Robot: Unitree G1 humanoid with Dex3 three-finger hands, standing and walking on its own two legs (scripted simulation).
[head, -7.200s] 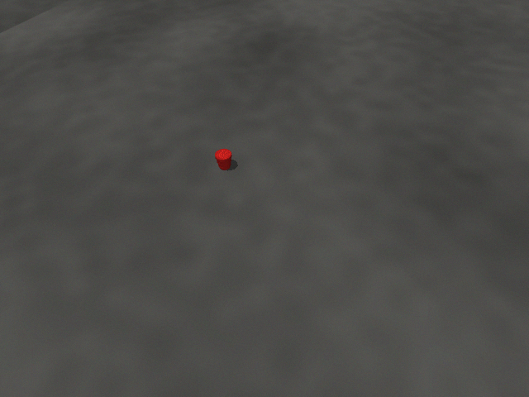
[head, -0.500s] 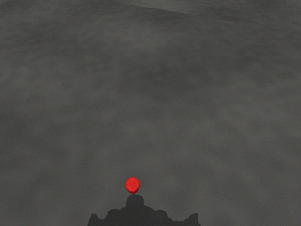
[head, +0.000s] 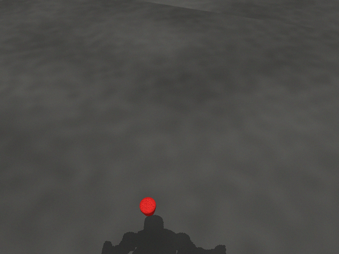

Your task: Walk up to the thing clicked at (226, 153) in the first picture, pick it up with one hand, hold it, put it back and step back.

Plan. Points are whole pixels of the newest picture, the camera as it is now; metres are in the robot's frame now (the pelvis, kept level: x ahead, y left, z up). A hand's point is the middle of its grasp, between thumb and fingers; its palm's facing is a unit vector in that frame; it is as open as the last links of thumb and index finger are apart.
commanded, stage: walk up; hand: left
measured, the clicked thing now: (148, 208) +0.48 +0.16 -0.74
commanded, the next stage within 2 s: stand in 0.08 s
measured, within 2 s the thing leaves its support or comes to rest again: neither
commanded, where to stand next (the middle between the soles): +0.09 -0.01 m, yaw -2 degrees
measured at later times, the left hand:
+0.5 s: hand out of the picture +0.08 +0.25 -0.15, palm faces -0.02 -0.94 -0.35, open 7.3 cm
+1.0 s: hand out of the picture +0.08 +0.24 -0.15, palm faces -0.03 -0.94 -0.35, open 7.3 cm
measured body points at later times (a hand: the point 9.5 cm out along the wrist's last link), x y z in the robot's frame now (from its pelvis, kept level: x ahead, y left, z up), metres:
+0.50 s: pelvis +0.00 -0.01 +0.00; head +0.01 -0.01 +0.45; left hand +0.08 +0.30 -0.13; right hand +0.07 -0.30 -0.14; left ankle -0.01 +0.14 -0.75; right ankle +0.02 -0.13 -0.75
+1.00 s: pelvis +0.00 -0.01 +0.00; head +0.00 -0.02 +0.45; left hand +0.08 +0.29 -0.13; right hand +0.07 -0.31 -0.14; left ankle -0.01 +0.14 -0.75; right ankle +0.02 -0.13 -0.75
